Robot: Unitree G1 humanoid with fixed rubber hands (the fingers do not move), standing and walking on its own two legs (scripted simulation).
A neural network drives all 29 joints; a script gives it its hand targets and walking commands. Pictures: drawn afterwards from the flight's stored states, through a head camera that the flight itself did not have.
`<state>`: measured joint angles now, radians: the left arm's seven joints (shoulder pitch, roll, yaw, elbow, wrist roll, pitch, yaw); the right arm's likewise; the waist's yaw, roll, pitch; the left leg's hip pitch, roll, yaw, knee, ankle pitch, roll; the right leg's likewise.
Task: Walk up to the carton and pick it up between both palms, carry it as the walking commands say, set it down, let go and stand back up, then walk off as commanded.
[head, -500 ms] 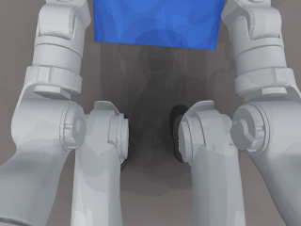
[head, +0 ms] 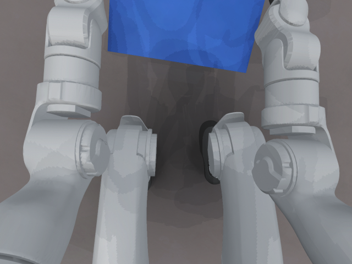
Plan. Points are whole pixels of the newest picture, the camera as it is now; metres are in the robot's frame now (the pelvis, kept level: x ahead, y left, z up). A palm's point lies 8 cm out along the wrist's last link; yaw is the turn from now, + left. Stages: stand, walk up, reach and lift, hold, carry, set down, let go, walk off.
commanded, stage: reach and lift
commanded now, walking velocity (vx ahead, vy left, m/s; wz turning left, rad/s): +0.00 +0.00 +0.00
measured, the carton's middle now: out of the picture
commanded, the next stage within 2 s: none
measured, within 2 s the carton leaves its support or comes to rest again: neither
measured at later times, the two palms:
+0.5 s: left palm out of the picture +0.54 +0.12 -0.04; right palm out of the picture +0.51 -0.17 -0.02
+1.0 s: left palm out of the picture +0.53 +0.13 +0.03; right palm out of the picture +0.50 -0.16 +0.05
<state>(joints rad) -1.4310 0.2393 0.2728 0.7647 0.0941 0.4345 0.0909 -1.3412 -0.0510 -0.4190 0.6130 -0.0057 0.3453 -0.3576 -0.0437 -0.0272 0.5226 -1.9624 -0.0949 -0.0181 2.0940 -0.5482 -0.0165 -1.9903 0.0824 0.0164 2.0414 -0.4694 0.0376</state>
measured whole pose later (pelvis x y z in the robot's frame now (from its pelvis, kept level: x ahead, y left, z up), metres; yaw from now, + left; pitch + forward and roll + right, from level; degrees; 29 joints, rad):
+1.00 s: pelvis -0.01 +0.00 +0.11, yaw +0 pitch +18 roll -2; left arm -1.29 0.17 0.29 0.65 0.11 0.50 0.12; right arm -1.22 0.02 -0.42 0.46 -0.08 0.43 -0.35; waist -0.05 0.00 0.52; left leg -1.56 -0.09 -0.06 1.75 -0.50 -0.01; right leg -1.57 0.08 0.01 1.69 -0.43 0.03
